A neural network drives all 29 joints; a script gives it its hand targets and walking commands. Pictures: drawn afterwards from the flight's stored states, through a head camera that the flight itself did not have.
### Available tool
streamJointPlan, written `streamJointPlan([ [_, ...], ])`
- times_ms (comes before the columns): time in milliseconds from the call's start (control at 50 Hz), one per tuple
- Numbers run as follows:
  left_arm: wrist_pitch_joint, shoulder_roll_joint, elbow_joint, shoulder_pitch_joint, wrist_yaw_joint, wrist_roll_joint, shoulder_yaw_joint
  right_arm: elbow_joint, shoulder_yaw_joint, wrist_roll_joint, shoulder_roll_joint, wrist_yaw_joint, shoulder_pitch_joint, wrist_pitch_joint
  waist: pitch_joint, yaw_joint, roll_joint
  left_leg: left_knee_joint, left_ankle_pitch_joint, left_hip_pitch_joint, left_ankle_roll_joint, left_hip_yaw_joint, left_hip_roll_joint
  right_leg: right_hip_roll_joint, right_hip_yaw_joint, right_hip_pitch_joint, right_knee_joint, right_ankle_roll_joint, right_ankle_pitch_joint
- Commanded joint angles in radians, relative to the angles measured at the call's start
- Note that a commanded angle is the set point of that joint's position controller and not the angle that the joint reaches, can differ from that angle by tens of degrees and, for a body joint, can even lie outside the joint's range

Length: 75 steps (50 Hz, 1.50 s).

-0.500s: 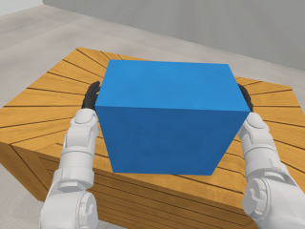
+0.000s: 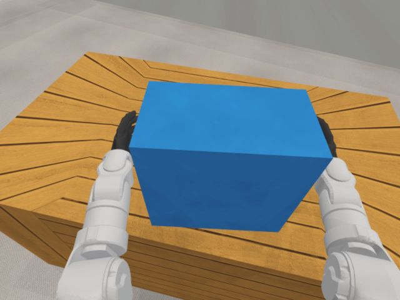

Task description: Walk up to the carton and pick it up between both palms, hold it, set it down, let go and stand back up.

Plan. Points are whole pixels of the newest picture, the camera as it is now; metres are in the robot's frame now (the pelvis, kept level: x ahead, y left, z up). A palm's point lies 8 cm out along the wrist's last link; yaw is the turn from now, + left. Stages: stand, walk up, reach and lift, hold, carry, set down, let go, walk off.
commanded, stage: set down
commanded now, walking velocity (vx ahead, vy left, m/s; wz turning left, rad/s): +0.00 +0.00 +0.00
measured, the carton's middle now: (220, 164) +0.41 -0.04 +0.04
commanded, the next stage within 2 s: none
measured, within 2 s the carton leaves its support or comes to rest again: rests again in 0.46 s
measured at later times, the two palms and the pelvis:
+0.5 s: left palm (118, 157) +0.38 +0.17 +0.10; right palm (321, 161) +0.38 -0.23 +0.10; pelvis +0.01 +0.01 +0.00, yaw +0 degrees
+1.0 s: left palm (121, 158) +0.38 +0.17 +0.09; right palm (325, 165) +0.37 -0.24 +0.10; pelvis -0.02 +0.00 +0.00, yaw +0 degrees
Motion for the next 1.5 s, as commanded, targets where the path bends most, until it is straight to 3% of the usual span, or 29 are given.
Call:
streamJointPlan([
  [0,-0.057,-0.420,-0.281,-0.492,-0.048,-0.070,-0.374,-0.247,0.314,0.028,0.429,0.118,-0.527,-0.092,-0.585,-0.020,-0.004,0.057,0.452,0.096,-0.028,0.011,-0.067,-0.011,-0.052,0.374,0.113,0.092,0.886],
  [40,-0.051,-0.419,-0.297,-0.458,-0.037,-0.079,-0.412,-0.247,0.307,0.032,0.383,0.114,-0.488,-0.088,-0.539,-0.062,0.002,0.079,0.519,0.168,-0.039,-0.004,-0.063,0.001,-0.066,0.286,0.089,0.091,0.861],
  [80,-0.028,-0.425,-0.286,-0.403,-0.037,-0.090,-0.436,-0.219,0.294,0.029,0.353,0.114,-0.438,-0.068,-0.503,-0.077,0.014,0.074,0.532,0.214,-0.041,-0.016,-0.053,0.013,-0.067,0.231,0.063,0.077,0.789],
  [140,0.000,-0.427,-0.301,-0.347,-0.040,-0.091,-0.441,-0.209,0.258,0.024,0.325,0.133,-0.382,-0.051,-0.436,-0.075,0.024,0.065,0.507,0.267,-0.048,-0.022,-0.040,0.030,-0.085,0.162,0.032,0.057,0.661],
  [220,0.003,-0.431,-0.297,-0.295,-0.036,-0.082,-0.436,-0.240,0.245,0.009,0.300,0.155,-0.364,-0.063,-0.376,-0.064,0.023,0.047,0.494,0.247,-0.048,-0.030,-0.035,0.033,-0.084,0.173,0.020,0.049,0.593],
  [240,0.012,-0.438,-0.240,-0.295,-0.040,-0.070,-0.409,-0.191,0.233,-0.004,0.310,0.158,-0.357,-0.053,-0.323,-0.058,0.026,0.037,0.473,0.223,-0.053,-0.022,-0.033,0.033,-0.085,0.176,0.005,0.044,0.553],
  [260,0.015,-0.440,-0.251,-0.257,-0.041,-0.065,-0.420,-0.216,0.239,-0.011,0.308,0.166,-0.310,-0.055,-0.333,-0.047,0.029,0.039,0.493,0.211,-0.053,-0.023,-0.033,0.032,-0.079,0.192,0.005,0.040,0.545],
  [280,0.024,-0.439,-0.260,-0.228,-0.038,-0.055,-0.410,-0.180,0.239,-0.002,0.282,0.173,-0.326,-0.053,-0.311,-0.038,0.074,0.036,0.518,0.245,-0.058,-0.028,-0.022,0.032,-0.084,0.164,0.006,0.033,0.531],
  [320,0.034,-0.446,-0.292,-0.207,-0.027,-0.056,-0.420,-0.172,0.224,-0.001,0.267,0.181,-0.296,-0.057,-0.305,-0.037,0.071,0.060,0.597,0.246,-0.064,-0.036,-0.007,0.036,-0.078,0.159,-0.003,0.022,0.505],
  [420,0.044,-0.420,-0.230,-0.229,-0.028,-0.046,-0.376,-0.129,0.194,-0.027,0.257,0.198,-0.305,-0.046,-0.248,-0.031,0.016,0.027,0.453,0.175,-0.046,-0.015,-0.017,0.030,-0.076,0.167,-0.003,0.033,0.478],
  [480,0.020,-0.427,-0.243,-0.308,-0.045,-0.042,-0.356,-0.147,0.201,-0.043,0.288,0.195,-0.391,-0.060,-0.288,-0.031,-0.014,0.014,0.354,0.164,-0.024,-0.013,-0.034,0.020,-0.070,0.200,0.014,0.047,0.530],
  [520,0.004,-0.427,-0.185,-0.277,-0.052,-0.027,-0.327,-0.153,0.199,-0.067,0.318,0.184,-0.342,-0.070,-0.289,-0.041,-0.028,0.000,0.304,0.126,-0.014,-0.011,-0.042,0.007,-0.058,0.215,0.019,0.055,0.556],
  [620,-0.046,-0.420,-0.117,-0.377,-0.068,-0.019,-0.299,-0.128,0.191,-0.082,0.340,0.170,-0.433,-0.087,-0.334,-0.019,-0.059,-0.029,0.222,0.043,0.000,0.015,-0.051,-0.014,-0.039,0.308,0.036,0.065,0.582],
  [640,-0.057,-0.414,-0.117,-0.378,-0.066,-0.016,-0.287,-0.125,0.181,-0.093,0.332,0.167,-0.422,-0.094,-0.336,-0.039,-0.047,-0.033,0.200,0.043,0.006,0.017,-0.055,-0.015,-0.039,0.294,0.033,0.066,0.561],
  [700,-0.077,-0.404,-0.097,-0.416,-0.061,-0.003,-0.283,-0.096,0.150,-0.103,0.318,0.158,-0.437,-0.104,-0.343,-0.040,-0.029,-0.028,0.194,0.066,-0.004,0.018,-0.054,-0.014,-0.046,0.267,0.023,0.071,0.508],
  [720,-0.078,-0.402,-0.078,-0.412,-0.059,-0.003,-0.266,-0.059,0.150,-0.103,0.327,0.157,-0.429,-0.101,-0.329,-0.026,-0.021,-0.025,0.201,0.072,-0.004,0.019,-0.048,-0.015,-0.043,0.252,0.019,0.068,0.511],
  [780,-0.083,-0.402,-0.035,-0.432,-0.061,0.000,-0.252,-0.067,0.128,-0.111,0.344,0.160,-0.435,-0.098,-0.316,-0.043,-0.048,-0.035,0.155,0.080,0.010,0.016,-0.043,-0.015,-0.045,0.215,0.007,0.064,0.459],
  [860,-0.110,-0.378,0.017,-0.441,-0.059,0.006,-0.219,-0.069,0.120,-0.127,0.336,0.169,-0.451,-0.102,-0.320,-0.022,-0.052,-0.045,0.107,0.061,0.016,0.025,-0.047,-0.014,-0.044,0.208,0.000,0.068,0.372],
  [880,-0.113,-0.397,0.020,-0.445,-0.060,0.022,-0.209,-0.043,0.109,-0.141,0.361,0.168,-0.435,-0.099,-0.297,-0.032,-0.033,-0.036,0.094,0.080,0.016,0.020,-0.044,-0.018,-0.045,0.187,-0.013,0.066,0.346],
  [960,-0.115,-0.403,0.049,-0.429,-0.063,0.046,-0.188,-0.050,0.100,-0.155,0.358,0.185,-0.428,-0.096,-0.274,-0.018,-0.047,-0.042,0.058,0.105,0.021,0.028,-0.045,-0.013,-0.047,0.144,-0.023,0.062,0.282],
  [1020,-0.117,-0.390,0.036,-0.379,-0.064,0.052,-0.168,-0.049,0.089,-0.154,0.334,0.192,-0.390,-0.102,-0.252,-0.012,-0.036,-0.042,0.085,0.131,0.018,0.023,-0.037,-0.004,-0.052,0.130,-0.025,0.055,0.258],
  [1060,-0.109,-0.407,0.032,-0.354,-0.059,0.056,-0.179,-0.036,0.093,-0.143,0.329,0.192,-0.368,-0.100,-0.232,-0.007,-0.017,-0.026,0.117,0.151,0.015,0.018,-0.034,0.004,-0.055,0.108,-0.025,0.050,0.266],
  [1080,-0.113,-0.386,0.024,-0.356,-0.060,0.058,-0.177,-0.043,0.091,-0.145,0.320,0.191,-0.354,-0.098,-0.237,-0.021,-0.034,-0.024,0.114,0.151,0.012,0.022,-0.039,0.003,-0.058,0.121,-0.024,0.052,0.266],
  [1160,-0.129,-0.403,0.018,-0.376,-0.051,0.068,-0.177,-0.051,0.097,-0.147,0.333,0.195,-0.379,-0.106,-0.228,0.000,-0.008,-0.016,0.130,0.130,0.007,0.018,-0.032,0.003,-0.055,0.109,-0.022,0.049,0.258],
  [1180,-0.123,-0.420,0.032,-0.357,-0.051,0.064,-0.193,-0.051,0.096,-0.145,0.338,0.200,-0.375,-0.105,-0.227,-0.011,-0.009,-0.009,0.127,0.139,0.010,0.017,-0.035,0.007,-0.056,0.089,-0.020,0.048,0.265],
  [1240,-0.119,-0.439,0.000,-0.314,-0.051,0.065,-0.217,-0.044,0.108,-0.146,0.308,0.207,-0.343,-0.110,-0.218,-0.005,0.001,0.012,0.220,0.187,-0.006,0.014,-0.027,0.013,-0.068,0.063,-0.009,0.049,0.316],
  [1280,-0.110,-0.427,0.004,-0.293,-0.053,0.077,-0.211,-0.053,0.116,-0.133,0.315,0.207,-0.335,-0.108,-0.223,-0.004,0.006,0.013,0.208,0.171,-0.004,0.020,-0.033,0.008,-0.060,0.083,-0.007,0.049,0.356],
  [1340,-0.107,-0.436,0.008,-0.245,-0.065,0.086,-0.189,-0.056,0.145,-0.122,0.331,0.209,-0.312,-0.097,-0.177,0.007,-0.048,0.002,0.191,0.123,0.019,0.014,-0.030,0.003,-0.056,0.127,0.001,0.057,0.373],
  [1480,-0.105,-0.404,-0.037,-0.232,-0.060,0.081,-0.197,-0.074,0.132,-0.114,0.292,0.203,-0.282,-0.096,-0.200,-0.002,-0.001,0.022,0.233,0.146,0.007,0.010,-0.034,0.007,-0.056,0.098,0.018,0.050,0.404],
])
